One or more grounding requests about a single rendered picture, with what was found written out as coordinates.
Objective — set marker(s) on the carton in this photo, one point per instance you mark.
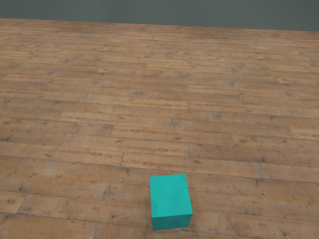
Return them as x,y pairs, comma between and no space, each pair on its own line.
170,201

